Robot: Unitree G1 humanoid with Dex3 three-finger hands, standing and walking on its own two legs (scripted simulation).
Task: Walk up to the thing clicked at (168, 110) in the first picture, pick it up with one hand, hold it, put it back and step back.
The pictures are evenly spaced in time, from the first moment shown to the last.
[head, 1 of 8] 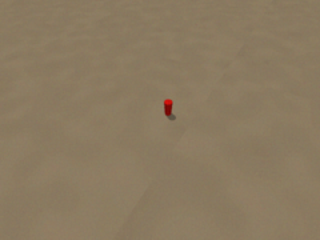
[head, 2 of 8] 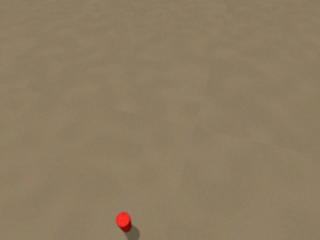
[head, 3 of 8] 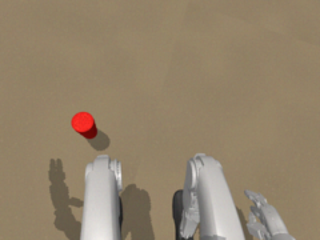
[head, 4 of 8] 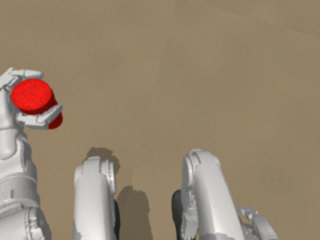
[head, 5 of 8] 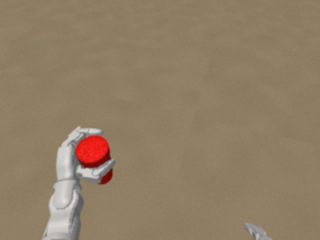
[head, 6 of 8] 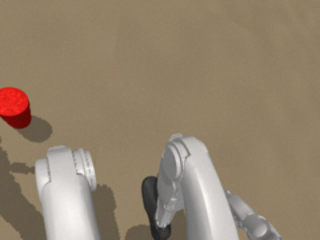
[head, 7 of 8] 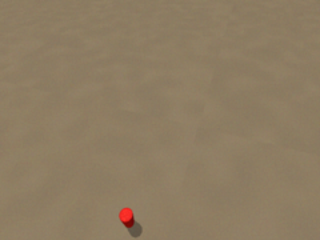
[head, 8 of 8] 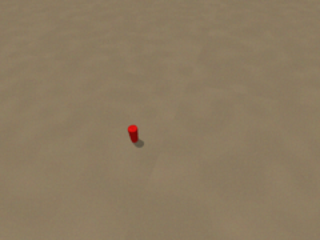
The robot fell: no
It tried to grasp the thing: yes
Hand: left
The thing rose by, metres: 0.69
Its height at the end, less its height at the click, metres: +0.00
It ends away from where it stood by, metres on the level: 0.01
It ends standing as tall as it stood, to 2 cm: yes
